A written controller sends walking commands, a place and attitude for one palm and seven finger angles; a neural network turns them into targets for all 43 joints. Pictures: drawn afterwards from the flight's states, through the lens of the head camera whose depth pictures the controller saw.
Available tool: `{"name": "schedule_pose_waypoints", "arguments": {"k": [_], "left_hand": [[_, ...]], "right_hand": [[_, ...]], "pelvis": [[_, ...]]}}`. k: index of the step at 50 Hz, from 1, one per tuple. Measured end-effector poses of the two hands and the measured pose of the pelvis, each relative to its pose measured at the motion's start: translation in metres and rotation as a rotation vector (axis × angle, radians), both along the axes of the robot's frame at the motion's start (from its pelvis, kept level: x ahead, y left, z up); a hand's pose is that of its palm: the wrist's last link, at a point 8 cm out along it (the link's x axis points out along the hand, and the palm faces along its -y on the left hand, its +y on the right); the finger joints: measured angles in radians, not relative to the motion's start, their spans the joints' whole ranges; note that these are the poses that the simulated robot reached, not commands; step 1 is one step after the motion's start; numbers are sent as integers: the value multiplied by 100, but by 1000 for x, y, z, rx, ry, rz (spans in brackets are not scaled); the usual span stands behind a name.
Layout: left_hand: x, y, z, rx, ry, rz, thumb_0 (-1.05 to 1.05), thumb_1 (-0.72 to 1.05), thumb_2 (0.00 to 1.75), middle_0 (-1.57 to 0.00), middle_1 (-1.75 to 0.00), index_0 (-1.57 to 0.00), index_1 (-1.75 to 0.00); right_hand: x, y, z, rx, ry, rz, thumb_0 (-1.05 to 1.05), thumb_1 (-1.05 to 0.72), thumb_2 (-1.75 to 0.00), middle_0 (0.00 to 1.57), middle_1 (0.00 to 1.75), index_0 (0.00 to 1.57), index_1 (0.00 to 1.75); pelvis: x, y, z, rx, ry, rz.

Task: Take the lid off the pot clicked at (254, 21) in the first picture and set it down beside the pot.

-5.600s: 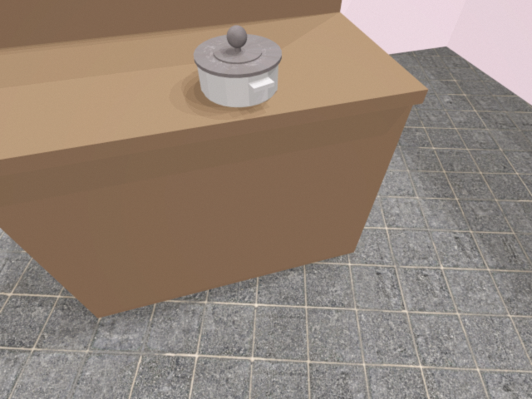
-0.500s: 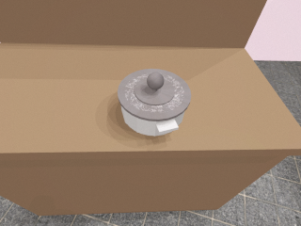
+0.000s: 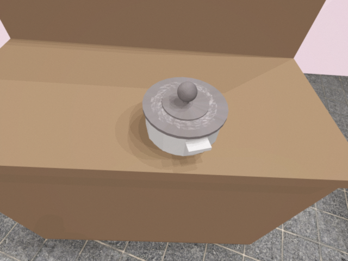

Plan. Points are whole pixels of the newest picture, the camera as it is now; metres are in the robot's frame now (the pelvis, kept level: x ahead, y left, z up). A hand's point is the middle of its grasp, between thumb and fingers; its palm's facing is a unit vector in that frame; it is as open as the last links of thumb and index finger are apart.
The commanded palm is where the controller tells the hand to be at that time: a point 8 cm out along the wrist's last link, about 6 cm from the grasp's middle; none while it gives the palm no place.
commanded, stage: shuffle to correct the standing spot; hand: left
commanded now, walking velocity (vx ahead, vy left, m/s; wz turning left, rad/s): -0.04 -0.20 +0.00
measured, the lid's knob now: (187, 91) +0.44 +0.01 +0.17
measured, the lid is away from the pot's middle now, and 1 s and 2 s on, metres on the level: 0.00 0.00 0.00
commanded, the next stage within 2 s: come to a stop and stand still in 0.90 s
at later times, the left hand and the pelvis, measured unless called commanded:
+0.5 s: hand out of the picture -0.02 +0.12 -0.20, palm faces +0.07 -0.99 -0.12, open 7.4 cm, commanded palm none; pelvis -0.02 -0.04 -0.01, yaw +1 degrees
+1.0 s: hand out of the picture +0.05 +0.10 -0.19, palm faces -0.01 -0.98 -0.19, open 7.4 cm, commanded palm none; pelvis -0.03 -0.09 -0.01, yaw +1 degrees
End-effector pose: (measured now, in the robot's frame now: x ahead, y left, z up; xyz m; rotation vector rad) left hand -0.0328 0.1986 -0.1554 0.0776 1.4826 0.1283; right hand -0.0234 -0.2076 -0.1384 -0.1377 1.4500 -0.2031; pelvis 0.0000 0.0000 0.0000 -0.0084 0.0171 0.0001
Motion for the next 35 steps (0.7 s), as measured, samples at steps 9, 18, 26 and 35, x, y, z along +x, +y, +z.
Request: {"name": "schedule_pose_waypoints", "arguments": {"k": [9,18,26,35], "left_hand": [[-4,-13,0,24,6,-3,1,91,90,-20,-30,-20,-30],[5,-28,-6,32,-54,3,1,91,90,-20,-30,-20,-30],[10,-28,-19,-7,-106,19,1,91,90,-20,-30,-20,-30],[36,-11,-11,-6,-157,-6,1,91,90,-20,-30,-20,-30]], "right_hand": [[4,-31,-5,-16,-16,-10,1,-91,-90,20,30,20,30],[11,-60,-6,-44,-33,3,0,-91,-90,20,30,20,30],[30,-64,6,-93,-88,36,1,-91,-90,20,30,20,30],[16,-62,27,-113,-94,71,1,-93,-90,20,30,20,30]], "pelvis": [[-6,-23,-5,-2,10,-12],[-13,-45,-10,-24,4,11],[-17,-43,-12,-48,0,23],[-27,-42,1,-63,6,23]]}}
